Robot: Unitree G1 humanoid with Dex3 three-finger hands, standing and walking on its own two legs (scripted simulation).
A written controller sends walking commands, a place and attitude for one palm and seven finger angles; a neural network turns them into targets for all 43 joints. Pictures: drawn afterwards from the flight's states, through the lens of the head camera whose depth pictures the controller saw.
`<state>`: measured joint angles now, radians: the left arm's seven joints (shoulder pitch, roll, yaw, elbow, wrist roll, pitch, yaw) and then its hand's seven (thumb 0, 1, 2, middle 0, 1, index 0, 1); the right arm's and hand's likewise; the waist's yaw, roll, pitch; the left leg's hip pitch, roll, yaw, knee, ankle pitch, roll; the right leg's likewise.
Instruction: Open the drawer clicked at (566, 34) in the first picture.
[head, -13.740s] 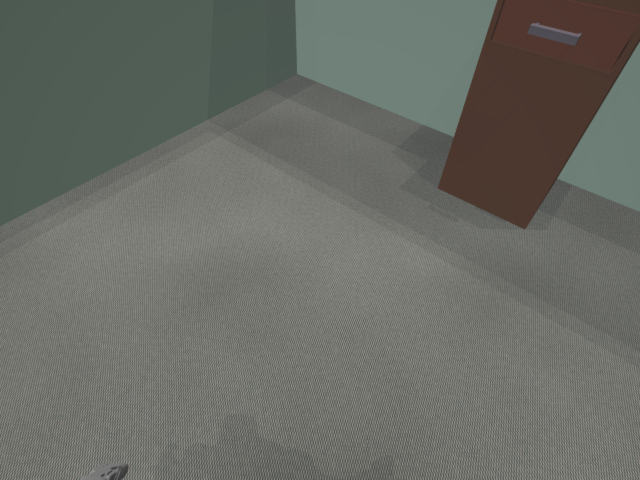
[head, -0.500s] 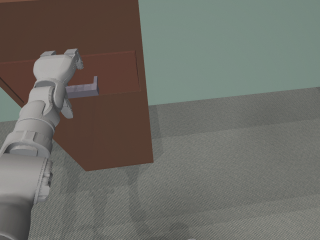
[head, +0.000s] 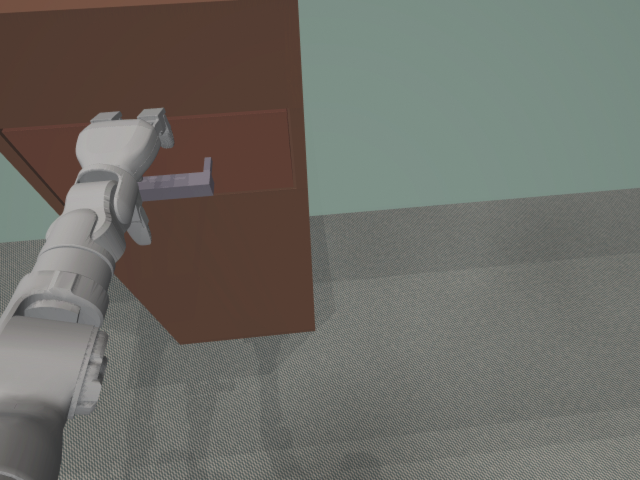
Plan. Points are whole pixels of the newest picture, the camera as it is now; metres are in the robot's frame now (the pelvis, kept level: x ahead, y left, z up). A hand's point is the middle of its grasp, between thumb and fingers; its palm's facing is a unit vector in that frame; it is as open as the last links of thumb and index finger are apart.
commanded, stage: lower the fingers behind the handle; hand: left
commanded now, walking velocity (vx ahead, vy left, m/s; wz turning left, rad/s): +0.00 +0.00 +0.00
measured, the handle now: (163, 177) +0.54 +0.23 +0.03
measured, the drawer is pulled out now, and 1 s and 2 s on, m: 0.00 0.00 0.00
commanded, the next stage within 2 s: close the thumb around the handle in 1.70 s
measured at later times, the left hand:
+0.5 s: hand (153, 192) +0.48 +0.22 +0.06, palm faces -0.05 -0.01 -1.00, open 13.8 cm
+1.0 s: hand (163, 206) +0.48 +0.21 +0.04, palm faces -0.04 -0.01 -1.00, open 13.8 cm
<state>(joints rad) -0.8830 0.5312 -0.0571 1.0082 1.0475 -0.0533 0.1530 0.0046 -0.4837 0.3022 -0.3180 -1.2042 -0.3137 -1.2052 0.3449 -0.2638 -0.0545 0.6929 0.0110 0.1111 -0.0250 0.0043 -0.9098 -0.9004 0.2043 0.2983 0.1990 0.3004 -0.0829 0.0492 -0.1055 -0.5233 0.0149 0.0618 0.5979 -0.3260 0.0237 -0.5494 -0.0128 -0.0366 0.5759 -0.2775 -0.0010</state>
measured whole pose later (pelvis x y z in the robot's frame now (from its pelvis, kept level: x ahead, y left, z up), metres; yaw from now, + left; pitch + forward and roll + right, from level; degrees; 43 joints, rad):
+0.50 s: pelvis +0.00 -0.01 +0.00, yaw +0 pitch +15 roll +0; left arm -0.86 0.51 -0.03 1.03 1.08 -0.08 0.21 0.01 -0.48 0.30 -0.32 -1.20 -0.31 -1.21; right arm 0.35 -0.27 -0.06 0.70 0.00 0.11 -0.03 0.00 -0.91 -0.90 0.20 0.30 0.20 0.30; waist -0.09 0.05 -0.11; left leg -0.56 0.02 0.06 0.63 -0.34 0.02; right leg -0.59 -0.01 -0.04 0.62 -0.29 -0.01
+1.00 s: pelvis -0.01 +0.00 -0.01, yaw +0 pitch +17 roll -1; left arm -0.86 0.50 -0.02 1.11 1.10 -0.07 0.30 0.01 -0.48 0.30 -0.31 -1.20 -0.31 -1.20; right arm 0.36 -0.26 -0.06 0.72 -0.01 0.09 -0.02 0.00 -0.91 -0.90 0.20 0.30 0.20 0.30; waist -0.12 0.05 -0.12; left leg -0.64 0.03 0.06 0.69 -0.35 0.02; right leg -0.67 0.00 -0.03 0.66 -0.30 -0.01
